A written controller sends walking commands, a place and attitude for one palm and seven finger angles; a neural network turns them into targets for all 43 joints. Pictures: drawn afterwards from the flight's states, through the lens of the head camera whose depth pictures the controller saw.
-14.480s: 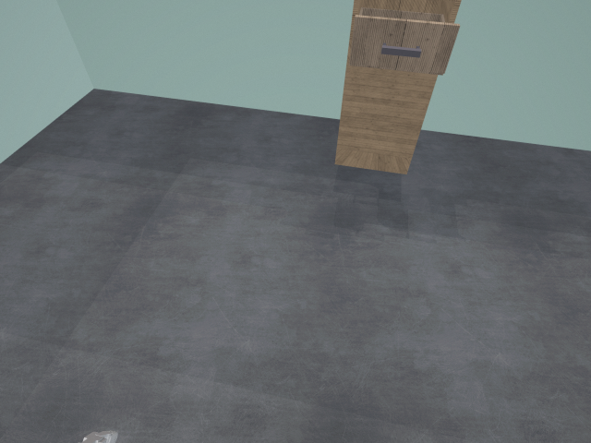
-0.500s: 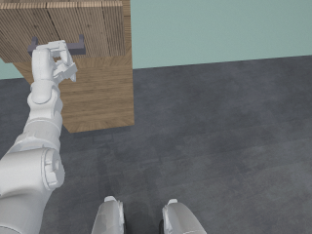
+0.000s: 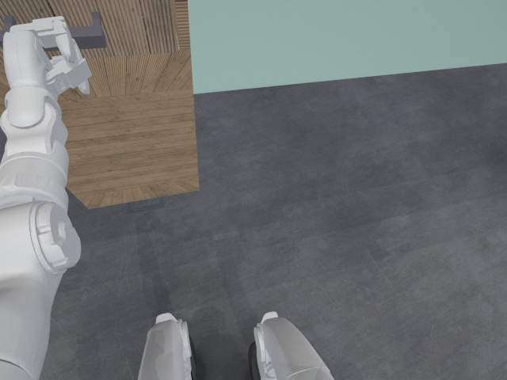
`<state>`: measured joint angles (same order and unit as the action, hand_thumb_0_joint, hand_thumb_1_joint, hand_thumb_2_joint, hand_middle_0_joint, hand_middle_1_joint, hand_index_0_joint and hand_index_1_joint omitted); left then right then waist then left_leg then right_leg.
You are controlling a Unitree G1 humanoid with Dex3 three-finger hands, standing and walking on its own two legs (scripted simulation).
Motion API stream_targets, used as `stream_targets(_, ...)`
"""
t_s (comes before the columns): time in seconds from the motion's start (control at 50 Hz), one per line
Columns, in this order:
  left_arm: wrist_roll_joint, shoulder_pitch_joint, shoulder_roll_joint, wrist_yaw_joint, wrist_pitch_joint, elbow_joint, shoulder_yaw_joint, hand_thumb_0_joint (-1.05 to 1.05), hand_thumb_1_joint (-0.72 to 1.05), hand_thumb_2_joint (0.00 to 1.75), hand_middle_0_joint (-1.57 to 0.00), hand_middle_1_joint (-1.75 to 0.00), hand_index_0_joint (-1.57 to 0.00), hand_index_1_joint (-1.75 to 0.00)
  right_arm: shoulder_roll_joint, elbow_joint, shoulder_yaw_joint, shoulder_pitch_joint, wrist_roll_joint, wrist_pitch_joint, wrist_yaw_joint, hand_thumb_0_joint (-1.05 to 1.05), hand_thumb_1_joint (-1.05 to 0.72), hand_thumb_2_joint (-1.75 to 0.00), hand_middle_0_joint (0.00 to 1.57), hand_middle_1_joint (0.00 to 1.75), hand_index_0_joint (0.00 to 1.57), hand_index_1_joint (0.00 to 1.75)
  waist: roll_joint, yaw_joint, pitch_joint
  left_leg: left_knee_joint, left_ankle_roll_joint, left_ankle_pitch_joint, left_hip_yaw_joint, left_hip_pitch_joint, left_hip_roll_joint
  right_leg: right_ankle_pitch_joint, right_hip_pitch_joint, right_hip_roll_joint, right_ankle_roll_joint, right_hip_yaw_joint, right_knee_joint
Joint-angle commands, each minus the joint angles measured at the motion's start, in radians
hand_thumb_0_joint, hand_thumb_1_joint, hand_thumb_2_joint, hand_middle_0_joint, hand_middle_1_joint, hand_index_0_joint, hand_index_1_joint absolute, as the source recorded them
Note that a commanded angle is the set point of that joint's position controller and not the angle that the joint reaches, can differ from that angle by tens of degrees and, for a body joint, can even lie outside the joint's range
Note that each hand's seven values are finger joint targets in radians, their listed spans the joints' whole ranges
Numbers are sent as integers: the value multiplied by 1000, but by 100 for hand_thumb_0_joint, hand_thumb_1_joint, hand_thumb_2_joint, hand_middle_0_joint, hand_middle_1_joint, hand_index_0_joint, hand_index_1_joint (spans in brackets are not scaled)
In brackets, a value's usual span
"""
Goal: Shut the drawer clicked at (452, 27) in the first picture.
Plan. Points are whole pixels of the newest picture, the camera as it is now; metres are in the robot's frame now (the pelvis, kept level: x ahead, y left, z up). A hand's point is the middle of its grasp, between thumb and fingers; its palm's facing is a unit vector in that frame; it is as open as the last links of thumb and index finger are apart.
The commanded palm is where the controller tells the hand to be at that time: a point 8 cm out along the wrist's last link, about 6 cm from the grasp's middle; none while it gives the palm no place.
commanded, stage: push the drawer shut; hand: left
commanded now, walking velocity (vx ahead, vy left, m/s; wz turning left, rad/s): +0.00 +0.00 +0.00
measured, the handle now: (54, 29) +0.63 +0.22 +0.09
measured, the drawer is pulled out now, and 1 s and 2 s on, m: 0.01 0.00 0.00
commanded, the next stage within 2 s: pull the fist back off the drawer in 0.32 s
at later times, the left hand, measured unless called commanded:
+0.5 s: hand (69, 55) +0.58 +0.19 +0.09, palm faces +0.10 -0.99 -0.03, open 3.2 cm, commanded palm +0.61 +0.20 +0.09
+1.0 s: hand (83, 57) +0.57 +0.17 +0.09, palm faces +0.12 -0.99 -0.02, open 3.3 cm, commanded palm +0.54 +0.20 +0.09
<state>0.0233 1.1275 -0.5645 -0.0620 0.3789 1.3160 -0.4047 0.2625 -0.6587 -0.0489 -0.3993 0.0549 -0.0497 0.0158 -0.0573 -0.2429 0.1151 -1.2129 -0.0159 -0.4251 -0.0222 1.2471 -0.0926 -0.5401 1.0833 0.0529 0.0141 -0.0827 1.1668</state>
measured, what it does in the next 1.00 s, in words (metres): stands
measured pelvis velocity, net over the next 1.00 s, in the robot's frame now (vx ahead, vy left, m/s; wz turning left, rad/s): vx -0.01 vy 0.01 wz -0.01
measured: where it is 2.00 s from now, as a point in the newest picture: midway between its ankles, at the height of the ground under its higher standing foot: outside the picture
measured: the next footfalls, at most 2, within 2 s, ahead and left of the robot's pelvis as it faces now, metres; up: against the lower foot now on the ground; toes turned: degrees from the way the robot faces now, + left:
none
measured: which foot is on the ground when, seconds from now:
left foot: down 0.00-1.00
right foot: down 0.00-1.00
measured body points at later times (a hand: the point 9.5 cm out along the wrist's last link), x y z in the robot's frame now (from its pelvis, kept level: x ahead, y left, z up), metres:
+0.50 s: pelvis -0.02 +0.01 -0.02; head +0.16 +0.06 +0.39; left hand +0.57 +0.25 +0.09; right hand -0.07 -0.25 -0.10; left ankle +0.07 +0.11 -0.63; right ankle +0.00 -0.12 -0.63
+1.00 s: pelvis -0.01 +0.01 +0.00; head +0.16 +0.04 +0.41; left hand +0.56 +0.23 +0.09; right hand -0.05 -0.24 -0.10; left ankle +0.07 +0.11 -0.63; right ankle +0.00 -0.12 -0.63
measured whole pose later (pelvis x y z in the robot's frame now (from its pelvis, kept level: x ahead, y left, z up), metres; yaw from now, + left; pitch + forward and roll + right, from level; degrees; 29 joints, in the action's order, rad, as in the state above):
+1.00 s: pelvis -0.01 +0.01 +0.00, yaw -1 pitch +27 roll -6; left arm 0.02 1.17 -0.56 -0.02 0.30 1.23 -0.38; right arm 0.25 -0.65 -0.06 -0.43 0.07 -0.03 0.04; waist -0.07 -0.25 0.10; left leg -1.22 -0.03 -0.41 -0.02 1.30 -0.09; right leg -0.52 1.13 0.05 0.00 -0.08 1.17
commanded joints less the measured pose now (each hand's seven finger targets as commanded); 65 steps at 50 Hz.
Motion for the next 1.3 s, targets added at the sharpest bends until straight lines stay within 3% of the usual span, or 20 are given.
stream_targets(0.0,-12,613,-307,17,66,-235,-47,0,90,90,-140,-160,-140,-160,202,19,63,-227,5,2,-14,0,-90,-90,20,30,20,30,-170,-55,525,86,-31,230,-72,-563,35,209,-8,26,4,42,-189)
stream_targets(0.04,-8,651,-286,16,57,-238,-20,0,90,90,-140,-160,-140,-160,199,17,61,-226,6,3,-13,0,-90,-90,20,30,20,30,-192,-68,524,81,-31,221,-71,-559,34,201,13,26,2,40,-188)
stream_targets(0.08,-3,663,-325,21,46,-221,-40,0,90,90,-140,-160,-140,-160,206,19,57,-234,8,3,-16,0,-90,-90,20,30,20,30,-175,-74,512,80,-33,209,-75,-538,32,191,13,27,1,38,-186)
stream_targets(0.16,12,724,-349,17,35,-218,-30,0,90,90,-140,-160,-140,-160,211,17,52,-246,11,5,-17,0,-90,-90,20,30,20,30,-214,-91,525,72,-32,198,-88,-541,28,175,54,27,4,33,-172)
stream_targets(0.2,8,760,-306,16,31,-228,-2,0,90,90,-140,-160,-140,-160,209,14,53,-251,13,10,-19,0,-90,-90,20,30,20,30,-223,-112,527,72,-34,189,-100,-564,26,167,94,27,4,28,-170)
stream_targets(0.26,12,769,-326,23,15,-201,2,0,90,90,-140,-160,-140,-160,218,10,47,-247,12,16,-26,0,-90,-90,20,30,20,30,-219,-122,502,79,-32,111,-107,-533,22,122,121,24,3,28,-171)
stream_targets(0.4,12,810,-297,30,-9,-198,54,0,90,90,-140,-160,-140,-160,227,-2,34,-242,12,48,-40,0,-90,-90,20,30,20,30,-271,-144,486,117,-27,-2,-149,-556,10,73,196,18,7,15,-160)
stream_targets(0.5,18,851,-273,48,-14,-258,62,0,90,90,-140,-160,-140,-160,228,-1,40,-250,21,60,-35,0,-90,-90,20,30,20,30,-320,-132,550,128,-17,20,-176,-637,11,94,214,13,15,3,-143)
stream_targets(0.56,22,835,-223,60,-27,-234,86,0,90,90,-140,-160,-140,-160,224,-3,42,-244,21,61,-28,0,-90,-90,20,30,20,30,-299,-134,509,136,-15,-17,-178,-624,13,79,228,12,14,-1,-151)
stream_targets(0.6,28,834,-256,68,-24,-240,57,0,90,90,-140,-160,-140,-160,228,-3,41,-249,26,62,-24,0,-90,-90,20,30,20,30,-296,-125,521,136,-15,-14,-180,-620,15,79,214,12,17,-1,-145)
stream_targets(0.66,30,809,-226,72,-29,-229,68,0,90,90,-140,-160,-140,-160,225,2,46,-247,26,60,-16,0,-90,-90,20,30,20,30,-267,-121,515,136,-15,-27,-178,-609,17,75,210,11,14,-2,-149)
stream_targets(0.7,33,780,-258,74,-31,-202,40,0,90,90,-140,-160,-140,-160,227,4,42,-249,27,59,-14,0,-90,-90,20,30,20,30,-251,-112,495,135,-18,-30,-173,-581,19,67,197,13,16,-2,-148)
stream_targets(0.84,11,652,-229,54,-7,-297,22,0,90,90,-140,-160,-140,-160,212,29,57,-240,20,45,2,0,-90,-90,20,30,20,30,-259,-51,576,126,-13,104,-140,-642,22,126,113,17,18,2,-155)
stream_targets(0.88,-5,607,-192,48,-6,-310,38,0,90,90,-140,-160,-140,-160,205,32,59,-235,15,38,6,0,-90,-90,20,30,20,30,-227,-47,549,128,-17,119,-120,-630,25,133,76,21,14,4,-172)
stream_targets(1.0,-29,422,-185,45,6,-332,-10,0,90,90,-140,-160,-140,-160,196,47,69,-233,7,15,11,0,-90,-90,20,30,20,30,-160,5,562,133,-20,231,-82,-629,33,208,-37,26,11,14,-192)
stream_targets(1.08,-36,418,-169,45,29,-341,-3,0,90,90,-140,-160,-140,-160,185,40,74,-227,-1,2,9,0,-90,-90,20,30,20,30,-98,-8,509,129,-27,260,-56,-585,37,256,-91,28,1,28,-211)
stream_targets(1.14,-37,392,-200,41,58,-344,-32,0,90,90,-140,-160,-140,-160,182,37,78,-225,0,-4,7,0,-90,-90,20,30,20,30,-98,7,525,119,-27,302,-42,-574,41,318,-138,26,1,41,-205)
stream_targets(1.2,-41,354,-139,22,75,-344,7,0,90,90,-140,-160,-140,-160,173,37,86,-222,-1,-12,11,0,-90,-90,20,30,20,30,-118,6,530,110,-26,369,-35,-616,46,391,-143,25,2,43,-199)
stream_targets(1.24,-63,211,-163,3,75,-433,-37,0,90,90,-140,-160,-140,-160,175,66,96,-213,-11,-26,14,0,-90,-90,20,30,20,30,-145,77,636,136,-19,466,-20,-698,51,489,-244,25,7,44,-202)
stream_targets(1.28,-96,78,-124,-21,59,-542,-23,0,90,90,-140,-160,-140,-160,165,101,101,-191,-28,-37,18,0,-90,-90,20,30,20,30,-146,113,675,167,-17,538,-6,-764,58,582,-332,29,5,42,-224)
